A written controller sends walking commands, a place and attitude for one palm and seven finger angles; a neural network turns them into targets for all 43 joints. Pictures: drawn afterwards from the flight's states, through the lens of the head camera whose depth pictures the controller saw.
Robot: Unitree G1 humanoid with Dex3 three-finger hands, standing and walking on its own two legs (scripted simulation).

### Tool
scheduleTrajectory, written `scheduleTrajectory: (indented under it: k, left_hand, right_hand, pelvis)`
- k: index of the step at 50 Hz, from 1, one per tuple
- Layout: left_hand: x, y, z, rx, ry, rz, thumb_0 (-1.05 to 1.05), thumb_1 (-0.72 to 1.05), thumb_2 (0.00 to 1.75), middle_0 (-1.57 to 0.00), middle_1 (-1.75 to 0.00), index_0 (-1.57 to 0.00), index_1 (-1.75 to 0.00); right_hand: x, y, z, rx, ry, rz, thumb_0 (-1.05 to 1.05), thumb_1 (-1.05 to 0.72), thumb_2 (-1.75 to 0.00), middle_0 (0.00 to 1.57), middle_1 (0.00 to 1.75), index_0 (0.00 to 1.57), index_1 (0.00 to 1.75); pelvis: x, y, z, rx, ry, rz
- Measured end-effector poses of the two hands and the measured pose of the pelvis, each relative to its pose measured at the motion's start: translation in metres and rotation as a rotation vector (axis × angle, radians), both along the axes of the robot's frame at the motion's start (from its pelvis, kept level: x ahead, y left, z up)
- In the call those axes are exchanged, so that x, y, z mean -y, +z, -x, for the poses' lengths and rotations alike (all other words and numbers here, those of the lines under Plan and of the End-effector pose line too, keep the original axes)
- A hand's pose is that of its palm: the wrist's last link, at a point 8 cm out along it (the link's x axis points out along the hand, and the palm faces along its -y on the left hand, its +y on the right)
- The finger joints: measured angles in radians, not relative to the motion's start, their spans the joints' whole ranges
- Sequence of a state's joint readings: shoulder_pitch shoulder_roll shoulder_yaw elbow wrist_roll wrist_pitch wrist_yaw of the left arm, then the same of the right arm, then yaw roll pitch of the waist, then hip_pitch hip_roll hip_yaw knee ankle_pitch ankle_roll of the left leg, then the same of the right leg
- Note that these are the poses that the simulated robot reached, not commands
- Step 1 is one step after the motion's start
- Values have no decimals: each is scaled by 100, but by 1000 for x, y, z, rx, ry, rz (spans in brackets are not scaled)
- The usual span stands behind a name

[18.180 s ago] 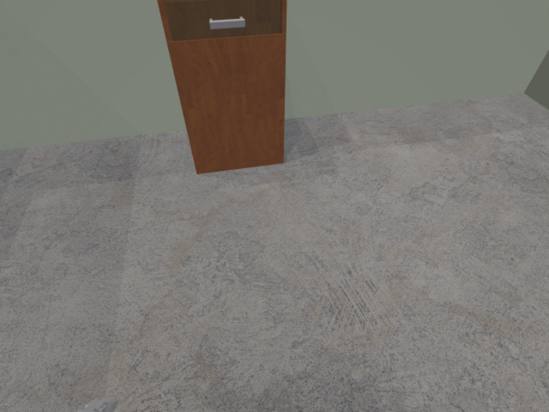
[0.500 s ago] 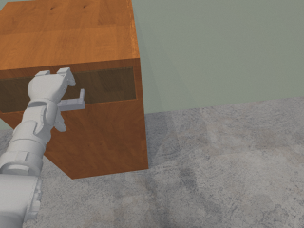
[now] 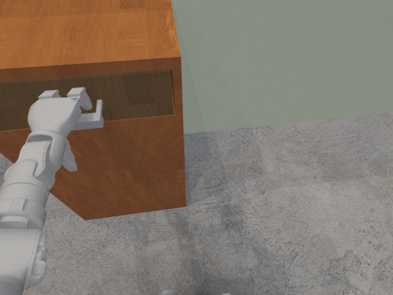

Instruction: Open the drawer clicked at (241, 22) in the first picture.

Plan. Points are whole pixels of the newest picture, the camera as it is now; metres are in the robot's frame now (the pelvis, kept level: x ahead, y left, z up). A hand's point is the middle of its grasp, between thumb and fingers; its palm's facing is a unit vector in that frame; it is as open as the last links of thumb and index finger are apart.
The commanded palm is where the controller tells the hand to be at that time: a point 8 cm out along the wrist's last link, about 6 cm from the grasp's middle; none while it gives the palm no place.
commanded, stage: lower the fingers behind the handle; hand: left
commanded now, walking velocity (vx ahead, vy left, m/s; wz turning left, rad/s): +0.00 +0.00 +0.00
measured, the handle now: (70, 114) +0.48 +0.28 +0.05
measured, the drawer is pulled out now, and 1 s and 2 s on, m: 0.00 0.00 0.02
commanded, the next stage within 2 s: close the thumb around the handle in 0.68 s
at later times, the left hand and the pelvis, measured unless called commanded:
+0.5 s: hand (65, 136) +0.44 +0.29 +0.04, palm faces -0.06 -0.02 -1.00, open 13.8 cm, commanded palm +0.43 +0.28 +0.09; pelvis -0.01 +0.01 +0.00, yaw +0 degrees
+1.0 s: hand (75, 135) +0.44 +0.27 +0.03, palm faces -0.06 -0.03 -1.00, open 12.4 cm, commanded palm +0.42 +0.27 +0.09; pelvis +0.00 +0.00 +0.00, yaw +0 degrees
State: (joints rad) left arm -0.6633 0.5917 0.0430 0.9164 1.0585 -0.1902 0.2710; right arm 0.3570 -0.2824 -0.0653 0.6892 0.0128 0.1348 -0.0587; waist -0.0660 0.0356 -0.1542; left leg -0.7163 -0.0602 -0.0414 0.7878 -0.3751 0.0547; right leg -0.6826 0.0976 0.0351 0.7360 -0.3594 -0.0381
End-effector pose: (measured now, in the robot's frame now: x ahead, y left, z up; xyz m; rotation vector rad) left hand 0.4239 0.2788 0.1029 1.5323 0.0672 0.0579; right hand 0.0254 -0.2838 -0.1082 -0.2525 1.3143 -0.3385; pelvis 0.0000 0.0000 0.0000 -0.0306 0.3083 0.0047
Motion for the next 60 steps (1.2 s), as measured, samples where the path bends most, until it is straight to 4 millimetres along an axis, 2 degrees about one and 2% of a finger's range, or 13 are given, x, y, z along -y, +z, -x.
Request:
scheduleTrajectory:
  k: [7, 14, 20, 26, 33, 43, 47, 52, 60]
  left_hand:
    - [5, -1, -1, 34, 53, 3, 0, -48, 30, -37, -124, -35, -126]
    - [7, 2, -1, -1, 80, -13, 0, -48, 30, -35, -122, -33, -127]
    - [-9, -16, 5, -108, 123, -34, 0, -48, 30, -33, -121, -31, -124]
    - [-10, -13, 3, -51, 42, -20, 0, -48, 30, -37, -121, -32, -121]
    - [-8, -18, 0, -5, 54, -13, 0, -48, 30, -36, -122, -34, -125]
    - [-2, -15, 0, -39, 107, -21, 0, -47, 31, -34, -121, -34, -123]
    - [4, -14, -1, -61, 86, -24, 0, -38, 35, -34, -122, -34, -123]
    - [12, -12, -1, -44, 48, -3, 0, -19, 43, -34, -123, -35, -124]
    - [3, -17, 2, -33, 89, -31, 0, 21, 60, -37, -127, -37, -128]
  right_hand:
    - [-18, -9, -6, 16, -3, -64, 1, -91, -90, 20, 30, 20, 30]
    - [-34, -7, -18, 70, 10, -96, 1, -91, -90, 20, 30, 20, 30]
    - [-31, -2, -17, 92, 11, -73, 1, -91, -90, 20, 30, 20, 30]
    - [-22, -2, -5, 43, 19, -26, 1, -91, -90, 20, 30, 20, 30]
    - [-19, -8, 5, -15, 21, -29, 1, -91, -90, 20, 30, 20, 30]
    - [-28, -9, -7, 21, 11, -77, 1, -91, -90, 20, 30, 20, 30]
    - [-29, -8, -14, 50, 11, -80, 1, -91, -90, 20, 30, 20, 30]
    - [-25, -7, -20, 67, 14, -77, 1, -91, -90, 20, 30, 20, 30]
    - [-15, -8, -26, 59, 22, -66, 1, -91, -90, 20, 30, 20, 30]
  pelvis:
    - [-6, -1, -1, 6, -9, 1]
    - [-7, 2, 4, 20, -14, -2]
    - [-8, 1, 8, 18, -15, 0]
    - [-10, -3, 8, 1, 2, 7]
    - [-12, -6, 4, -16, 10, 13]
    - [-8, -2, 0, 7, 6, 9]
    - [-6, 0, -1, 14, 1, 6]
    - [-4, 0, -3, 13, -8, 1]
    - [1, -1, -5, 1, -9, -4]
